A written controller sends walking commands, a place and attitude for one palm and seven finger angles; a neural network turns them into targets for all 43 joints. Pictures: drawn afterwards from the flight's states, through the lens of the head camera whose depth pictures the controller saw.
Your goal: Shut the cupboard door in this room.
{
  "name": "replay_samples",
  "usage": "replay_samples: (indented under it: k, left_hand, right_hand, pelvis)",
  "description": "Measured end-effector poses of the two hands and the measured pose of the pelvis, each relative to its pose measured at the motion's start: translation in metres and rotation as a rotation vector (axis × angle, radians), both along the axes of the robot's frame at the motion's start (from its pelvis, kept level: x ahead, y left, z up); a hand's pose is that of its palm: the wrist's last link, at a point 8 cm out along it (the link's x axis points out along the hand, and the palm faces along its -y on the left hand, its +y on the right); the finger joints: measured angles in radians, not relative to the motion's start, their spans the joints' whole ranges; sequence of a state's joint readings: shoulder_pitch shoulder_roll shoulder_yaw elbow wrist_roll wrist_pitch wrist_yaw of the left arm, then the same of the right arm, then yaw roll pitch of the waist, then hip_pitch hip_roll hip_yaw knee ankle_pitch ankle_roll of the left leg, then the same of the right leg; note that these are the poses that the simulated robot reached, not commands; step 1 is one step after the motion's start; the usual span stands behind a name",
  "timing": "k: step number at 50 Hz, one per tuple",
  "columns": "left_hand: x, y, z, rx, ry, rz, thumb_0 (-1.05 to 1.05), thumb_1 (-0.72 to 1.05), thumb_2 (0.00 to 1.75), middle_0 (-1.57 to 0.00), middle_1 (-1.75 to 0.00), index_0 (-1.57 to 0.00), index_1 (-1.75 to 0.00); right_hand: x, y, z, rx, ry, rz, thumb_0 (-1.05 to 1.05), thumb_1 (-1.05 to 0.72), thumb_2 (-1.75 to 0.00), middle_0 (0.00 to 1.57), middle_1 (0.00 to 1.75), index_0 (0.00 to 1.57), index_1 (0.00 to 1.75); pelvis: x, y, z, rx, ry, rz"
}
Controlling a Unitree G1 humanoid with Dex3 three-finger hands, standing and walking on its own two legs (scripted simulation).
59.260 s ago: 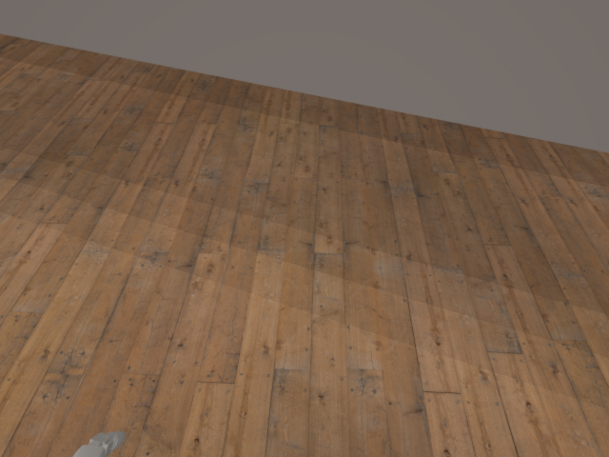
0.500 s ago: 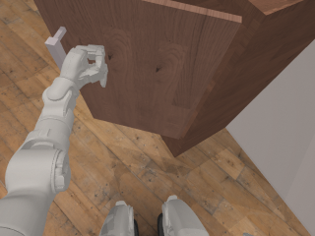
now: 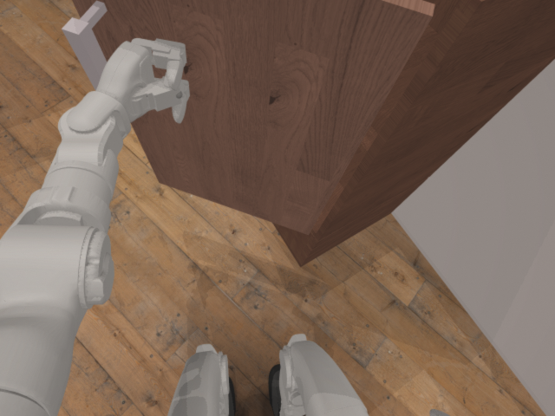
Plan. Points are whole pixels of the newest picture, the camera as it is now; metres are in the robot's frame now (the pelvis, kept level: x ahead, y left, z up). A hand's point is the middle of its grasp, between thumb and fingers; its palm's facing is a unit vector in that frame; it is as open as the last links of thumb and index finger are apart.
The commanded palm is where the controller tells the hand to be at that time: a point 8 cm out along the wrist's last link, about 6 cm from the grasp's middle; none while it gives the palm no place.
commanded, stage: pull the fist back off the door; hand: left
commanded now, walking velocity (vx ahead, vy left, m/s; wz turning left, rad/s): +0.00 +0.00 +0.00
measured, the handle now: (107, 63) +0.59 +0.18 +0.08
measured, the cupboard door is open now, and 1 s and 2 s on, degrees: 40 34 34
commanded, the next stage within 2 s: draw the hand back to the body in 0.96 s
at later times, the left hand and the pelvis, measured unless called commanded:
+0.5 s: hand (205, 91) +0.54 +0.05 +0.08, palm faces +0.01 -1.00 -0.04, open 3.1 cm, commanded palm +0.50 +0.11 +0.08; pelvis +0.01 +0.00 +0.02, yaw -1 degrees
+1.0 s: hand (202, 143) +0.45 +0.06 +0.08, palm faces -0.02 -1.00 -0.03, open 3.1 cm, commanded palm +0.44 +0.11 +0.08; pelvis +0.02 -0.01 +0.03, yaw +1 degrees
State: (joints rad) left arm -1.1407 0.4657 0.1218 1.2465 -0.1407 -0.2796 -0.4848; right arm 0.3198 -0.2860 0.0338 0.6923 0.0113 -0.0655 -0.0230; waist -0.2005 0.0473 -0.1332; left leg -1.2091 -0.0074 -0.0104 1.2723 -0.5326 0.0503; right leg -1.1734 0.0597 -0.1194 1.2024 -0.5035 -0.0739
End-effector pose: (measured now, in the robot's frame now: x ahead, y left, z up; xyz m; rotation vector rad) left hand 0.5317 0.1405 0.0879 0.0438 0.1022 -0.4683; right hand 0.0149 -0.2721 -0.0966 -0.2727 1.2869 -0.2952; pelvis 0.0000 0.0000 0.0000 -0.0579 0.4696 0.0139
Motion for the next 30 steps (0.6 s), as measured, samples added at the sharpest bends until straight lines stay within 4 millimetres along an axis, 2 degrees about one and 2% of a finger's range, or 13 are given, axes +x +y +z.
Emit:
replay_samples:
  k: [6,12,15,19,22,26,30]
  left_hand:
    - [0.011,-0.007,0.000,-0.031,0.005,0.013,0.05,0.99,1.00,-1.30,-1.50,-1.30,-1.50]
    - [0.011,-0.017,-0.012,-0.145,0.012,0.370,0.03,0.88,0.94,-1.30,-1.50,-1.30,-1.50]
    - [0.004,-0.023,-0.017,-0.099,-0.032,0.500,0.02,0.88,0.92,-1.30,-1.50,-1.30,-1.50]
    - [-0.005,-0.035,-0.016,0.019,-0.115,0.490,0.01,0.89,0.91,-1.30,-1.50,-1.30,-1.50]
    - [-0.011,-0.040,-0.012,0.034,-0.112,0.463,0.01,0.89,0.91,-1.30,-1.50,-1.30,-1.50]
    - [-0.018,-0.036,-0.006,-0.002,-0.061,0.486,0.01,0.90,0.90,-1.30,-1.50,-1.30,-1.50]
    - [-0.030,-0.025,-0.001,-0.010,-0.069,0.509,0.01,0.90,0.90,-1.30,-1.50,-1.30,-1.50]
  right_hand:
    - [-0.005,-0.001,-0.002,-0.019,0.000,0.002,0.00,-0.91,-0.90,0.20,0.30,0.20,0.30]
    - [-0.016,0.016,-0.006,0.067,0.035,0.020,0.00,-0.91,-0.90,0.20,0.30,0.20,0.30]
    - [-0.021,0.027,-0.008,0.126,0.053,0.020,0.00,-0.91,-0.90,0.20,0.30,0.20,0.30]
    - [-0.030,0.037,-0.010,0.190,0.078,-0.011,0.00,-0.91,-0.90,0.20,0.30,0.20,0.30]
    - [-0.035,0.040,-0.007,0.212,0.092,-0.046,0.00,-0.91,-0.90,0.20,0.30,0.20,0.30]
    - [-0.035,0.036,0.002,0.213,0.089,-0.065,0.00,-0.91,-0.90,0.20,0.30,0.20,0.30]
    - [-0.026,0.025,0.012,0.194,0.071,-0.047,0.00,-0.91,-0.90,0.20,0.30,0.20,0.30]
  pelvis:
    - [-0.002,0.002,-0.006,-0.007,0.018,-0.001]
    - [0.001,0.005,-0.004,0.002,0.042,-0.009]
    - [0.004,0.004,-0.002,0.011,0.044,-0.020]
    - [0.007,0.003,0.002,0.022,0.027,-0.031]
    - [0.010,0.000,0.008,0.030,0.005,-0.038]
    - [0.015,-0.003,0.020,0.040,-0.024,-0.044]
    - [0.019,-0.008,0.028,0.048,-0.047,-0.045]
